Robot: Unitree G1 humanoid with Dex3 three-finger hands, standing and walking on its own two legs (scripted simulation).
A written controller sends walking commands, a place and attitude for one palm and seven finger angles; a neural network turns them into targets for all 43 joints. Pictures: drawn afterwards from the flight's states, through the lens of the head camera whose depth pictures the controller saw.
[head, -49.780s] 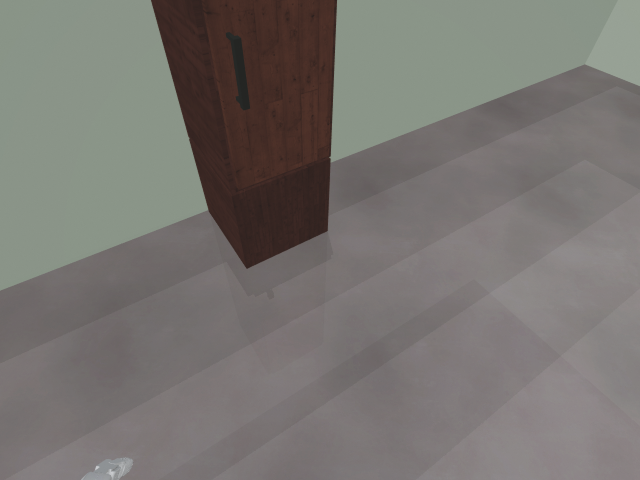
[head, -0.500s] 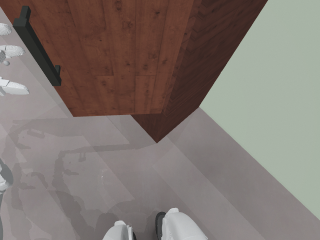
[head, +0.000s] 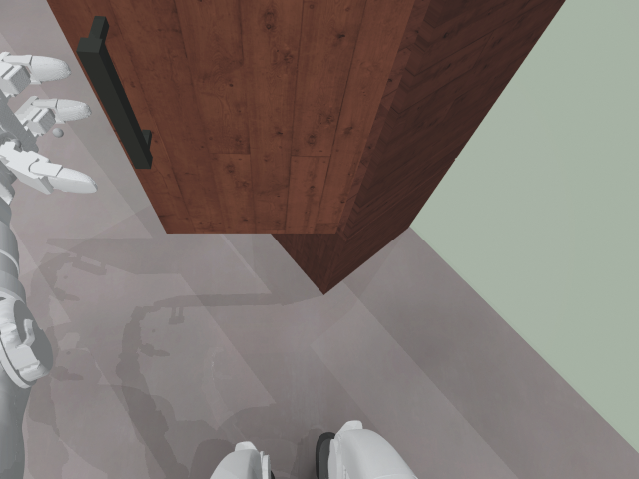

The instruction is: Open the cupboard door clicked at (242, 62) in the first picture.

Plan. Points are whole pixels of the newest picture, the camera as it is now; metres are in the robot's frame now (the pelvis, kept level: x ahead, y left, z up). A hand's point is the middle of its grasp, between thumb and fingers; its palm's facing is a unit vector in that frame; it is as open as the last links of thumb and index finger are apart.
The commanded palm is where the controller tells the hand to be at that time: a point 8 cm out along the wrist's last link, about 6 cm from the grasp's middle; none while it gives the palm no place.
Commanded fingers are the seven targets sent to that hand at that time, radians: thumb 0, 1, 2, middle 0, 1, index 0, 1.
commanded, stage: move the hooked fingers beside the handle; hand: left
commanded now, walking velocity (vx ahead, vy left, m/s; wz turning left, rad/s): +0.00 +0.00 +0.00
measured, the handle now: (124, 102) +0.54 +0.20 +0.09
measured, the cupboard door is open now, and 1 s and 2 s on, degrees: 53 52 50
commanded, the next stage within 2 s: slide the fingers in behind the handle in 0.06 s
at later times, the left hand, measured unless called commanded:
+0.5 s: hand (73, 130) +0.49 +0.25 +0.09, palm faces -0.03 -1.00 +0.01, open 14.0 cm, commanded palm +0.48 +0.28 +0.09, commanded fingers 0.00 -0.50 0.30 -0.30 -1.20 -0.30 -1.20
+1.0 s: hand (109, 135) +0.49 +0.21 +0.09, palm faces -0.06 -1.00 -0.02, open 14.2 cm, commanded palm +0.48 +0.25 +0.09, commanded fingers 0.00 -0.50 0.30 -0.30 -1.20 -0.30 -1.20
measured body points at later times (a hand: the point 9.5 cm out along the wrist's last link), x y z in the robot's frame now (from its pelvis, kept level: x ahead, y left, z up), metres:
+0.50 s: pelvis -0.01 -0.01 +0.00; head +0.13 +0.03 +0.43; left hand +0.49 +0.30 +0.09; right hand -0.02 -0.28 -0.10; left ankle -0.04 +0.06 -0.69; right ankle +0.03 -0.11 -0.69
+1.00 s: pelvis +0.00 -0.01 +0.00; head +0.12 +0.02 +0.43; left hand +0.49 +0.26 +0.09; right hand +0.01 -0.27 -0.11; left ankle -0.04 +0.06 -0.69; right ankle +0.03 -0.11 -0.69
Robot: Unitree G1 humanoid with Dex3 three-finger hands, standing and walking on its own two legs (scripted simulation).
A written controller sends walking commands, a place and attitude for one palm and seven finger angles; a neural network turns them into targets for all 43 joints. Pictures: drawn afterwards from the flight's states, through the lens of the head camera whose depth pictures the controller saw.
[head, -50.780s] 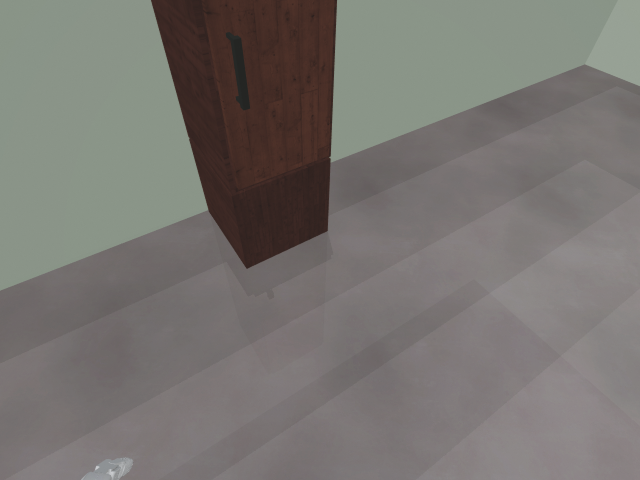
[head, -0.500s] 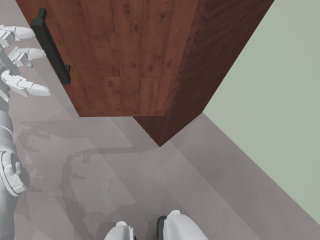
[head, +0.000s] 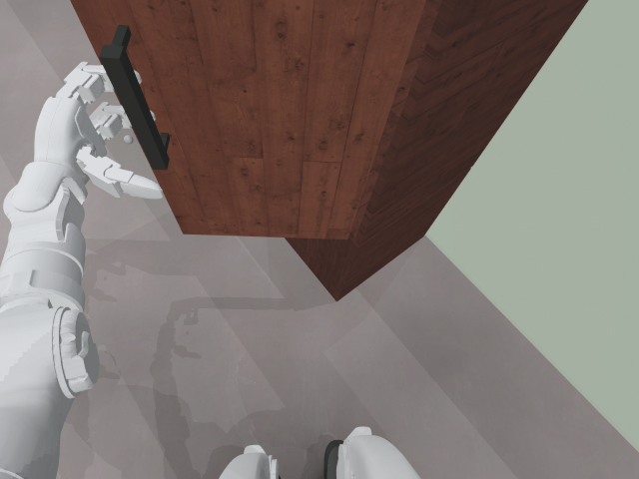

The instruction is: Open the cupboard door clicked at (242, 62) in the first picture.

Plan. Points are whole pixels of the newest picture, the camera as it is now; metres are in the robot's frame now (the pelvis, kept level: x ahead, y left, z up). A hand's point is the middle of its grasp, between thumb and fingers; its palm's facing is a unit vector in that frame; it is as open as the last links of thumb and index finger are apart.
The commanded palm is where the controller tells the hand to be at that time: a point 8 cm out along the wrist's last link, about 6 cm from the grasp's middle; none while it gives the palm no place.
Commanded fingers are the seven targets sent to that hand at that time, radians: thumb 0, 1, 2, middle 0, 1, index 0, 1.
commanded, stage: slide the fingers in behind the handle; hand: left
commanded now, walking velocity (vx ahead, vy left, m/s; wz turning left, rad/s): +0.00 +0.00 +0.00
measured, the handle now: (143, 106) +0.55 +0.20 +0.09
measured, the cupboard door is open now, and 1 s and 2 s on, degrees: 52 50 58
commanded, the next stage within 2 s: close the thumb around the handle in 0.76 s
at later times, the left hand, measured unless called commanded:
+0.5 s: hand (158, 136) +0.50 +0.17 +0.08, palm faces -0.03 -1.00 -0.02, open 14.0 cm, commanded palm +0.48 +0.22 +0.09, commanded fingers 0.00 -0.50 0.30 -0.30 -1.20 -0.30 -1.20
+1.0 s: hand (156, 133) +0.50 +0.17 +0.09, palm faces -0.05 -1.00 -0.03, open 13.5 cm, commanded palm +0.48 +0.22 +0.09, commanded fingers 0.00 -0.05 0.49 -0.33 -1.25 -0.33 -1.25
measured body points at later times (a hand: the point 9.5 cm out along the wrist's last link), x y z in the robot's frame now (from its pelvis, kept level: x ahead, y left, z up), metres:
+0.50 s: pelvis +0.00 -0.01 +0.00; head +0.12 +0.00 +0.43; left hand +0.50 +0.23 +0.09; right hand -0.01 -0.28 -0.11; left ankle -0.04 +0.07 -0.69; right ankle +0.02 -0.11 -0.69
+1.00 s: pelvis +0.00 -0.01 +0.00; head +0.12 +0.00 +0.43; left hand +0.50 +0.23 +0.09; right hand -0.02 -0.28 -0.11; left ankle -0.04 +0.07 -0.69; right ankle +0.02 -0.11 -0.69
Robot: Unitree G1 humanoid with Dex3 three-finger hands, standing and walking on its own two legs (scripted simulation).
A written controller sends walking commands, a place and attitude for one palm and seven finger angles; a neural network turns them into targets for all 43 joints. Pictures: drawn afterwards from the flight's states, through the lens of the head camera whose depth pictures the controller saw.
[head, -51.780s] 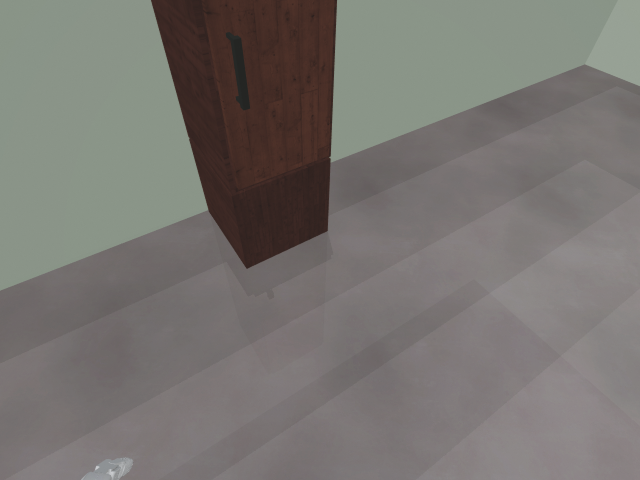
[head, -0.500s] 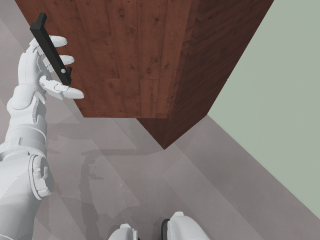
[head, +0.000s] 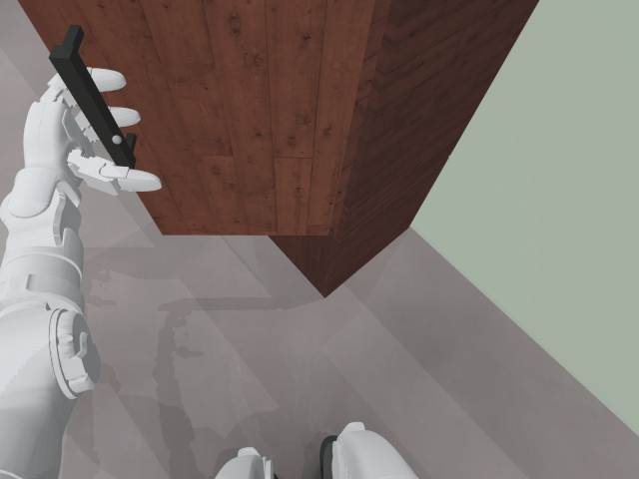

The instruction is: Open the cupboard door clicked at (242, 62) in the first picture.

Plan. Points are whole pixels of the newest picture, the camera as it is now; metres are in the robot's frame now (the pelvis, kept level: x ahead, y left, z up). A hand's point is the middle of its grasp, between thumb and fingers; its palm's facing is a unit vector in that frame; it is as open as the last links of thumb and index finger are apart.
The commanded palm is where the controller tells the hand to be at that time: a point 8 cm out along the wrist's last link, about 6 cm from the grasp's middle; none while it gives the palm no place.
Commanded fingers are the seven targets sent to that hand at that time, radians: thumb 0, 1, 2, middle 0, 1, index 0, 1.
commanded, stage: close the thumb around the handle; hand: left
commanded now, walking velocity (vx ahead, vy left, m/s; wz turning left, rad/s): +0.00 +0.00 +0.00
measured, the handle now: (103, 106) +0.56 +0.22 +0.09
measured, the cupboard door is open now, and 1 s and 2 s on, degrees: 50 58 100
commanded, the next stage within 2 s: pull the door open along its arc in 0.56 s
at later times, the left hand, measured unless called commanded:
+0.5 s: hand (117, 140) +0.50 +0.20 +0.09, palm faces +0.00 -1.00 -0.03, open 5.7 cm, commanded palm +0.48 +0.24 +0.09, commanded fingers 0.00 0.90 0.90 -0.40 -1.35 -0.40 -1.35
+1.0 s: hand (116, 169) +0.46 +0.20 +0.09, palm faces -0.03 -1.00 -0.02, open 5.7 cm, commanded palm +0.41 +0.25 +0.09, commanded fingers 0.00 0.90 0.90 -0.40 -1.35 -0.40 -1.35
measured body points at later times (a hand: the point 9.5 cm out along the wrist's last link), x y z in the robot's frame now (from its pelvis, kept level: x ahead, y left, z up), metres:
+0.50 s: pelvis +0.00 +0.00 +0.00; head +0.13 +0.02 +0.43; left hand +0.50 +0.25 +0.09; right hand +0.00 -0.26 -0.11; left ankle -0.03 +0.08 -0.69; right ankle +0.03 -0.09 -0.69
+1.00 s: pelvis +0.01 +0.00 +0.01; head +0.11 +0.00 +0.45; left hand +0.46 +0.25 +0.09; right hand +0.04 -0.26 -0.11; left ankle -0.03 +0.08 -0.69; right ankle +0.03 -0.09 -0.69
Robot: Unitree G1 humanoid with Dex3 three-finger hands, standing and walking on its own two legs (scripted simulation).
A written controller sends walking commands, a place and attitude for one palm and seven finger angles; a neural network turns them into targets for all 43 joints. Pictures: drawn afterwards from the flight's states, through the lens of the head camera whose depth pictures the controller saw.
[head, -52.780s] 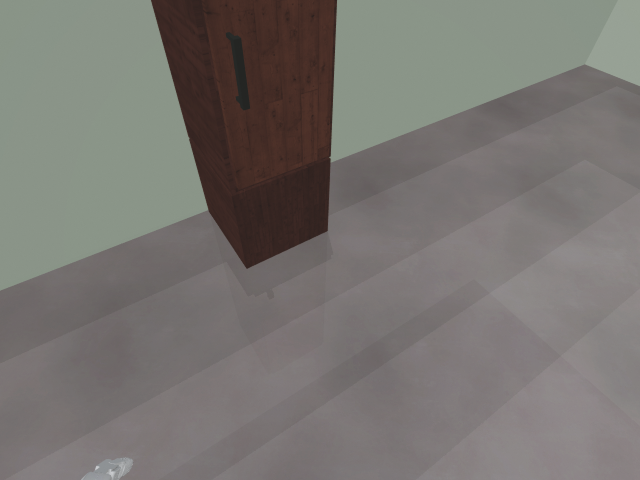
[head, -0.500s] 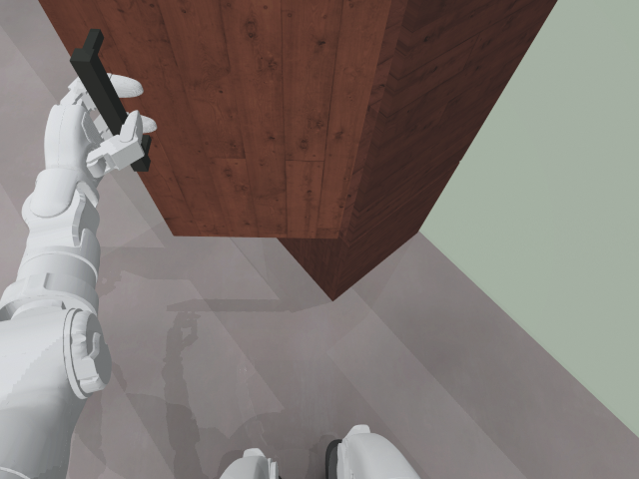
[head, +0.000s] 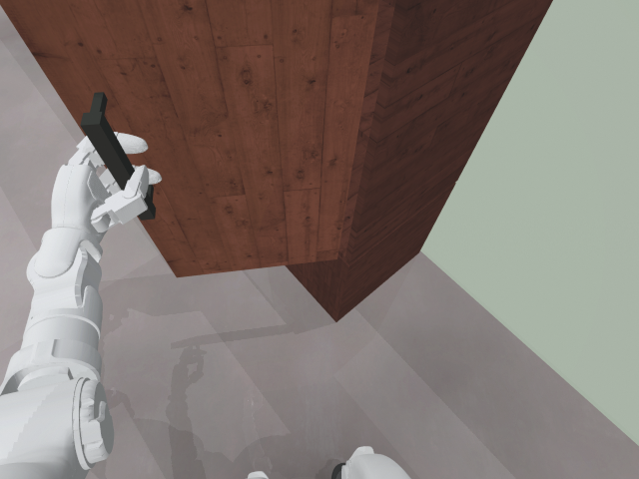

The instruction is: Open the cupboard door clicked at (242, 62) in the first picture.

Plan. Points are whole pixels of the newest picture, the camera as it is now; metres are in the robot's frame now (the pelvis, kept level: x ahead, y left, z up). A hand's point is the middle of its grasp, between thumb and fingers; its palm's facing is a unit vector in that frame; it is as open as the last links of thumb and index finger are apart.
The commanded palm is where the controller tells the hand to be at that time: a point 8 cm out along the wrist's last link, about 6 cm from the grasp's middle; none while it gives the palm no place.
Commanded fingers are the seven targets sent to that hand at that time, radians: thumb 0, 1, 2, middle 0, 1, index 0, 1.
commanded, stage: pull the door open along its arc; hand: left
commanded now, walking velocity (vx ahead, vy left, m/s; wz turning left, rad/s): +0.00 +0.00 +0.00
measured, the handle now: (126, 162) +0.50 +0.23 +0.08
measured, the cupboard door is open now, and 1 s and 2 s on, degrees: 58 100 100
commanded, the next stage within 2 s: open thumb and fingers to let go in 0.62 s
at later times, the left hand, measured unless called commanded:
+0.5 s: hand (211, 303) +0.30 +0.10 +0.08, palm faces +0.40 -0.92 +0.03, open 5.9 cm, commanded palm +0.24 +0.14 +0.08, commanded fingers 0.00 0.90 0.90 -0.40 -1.35 -0.40 -1.35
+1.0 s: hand (253, 330) +0.27 +0.06 +0.08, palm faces +0.43 -0.90 -0.03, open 7.6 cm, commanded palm +0.22 +0.10 +0.08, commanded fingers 0.00 -0.15 0.45 -0.32 -1.24 -0.32 -1.24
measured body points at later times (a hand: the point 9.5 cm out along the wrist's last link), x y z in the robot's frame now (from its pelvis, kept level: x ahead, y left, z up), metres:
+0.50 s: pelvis -0.01 -0.01 +0.01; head +0.03 -0.03 +0.46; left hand +0.27 +0.15 +0.08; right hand +0.18 -0.21 -0.09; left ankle -0.05 +0.08 -0.70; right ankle +0.02 -0.09 -0.70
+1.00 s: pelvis -0.01 -0.05 +0.01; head +0.02 -0.08 +0.46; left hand +0.24 +0.11 +0.08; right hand +0.19 -0.25 -0.10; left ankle -0.05 +0.08 -0.70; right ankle +0.02 -0.09 -0.70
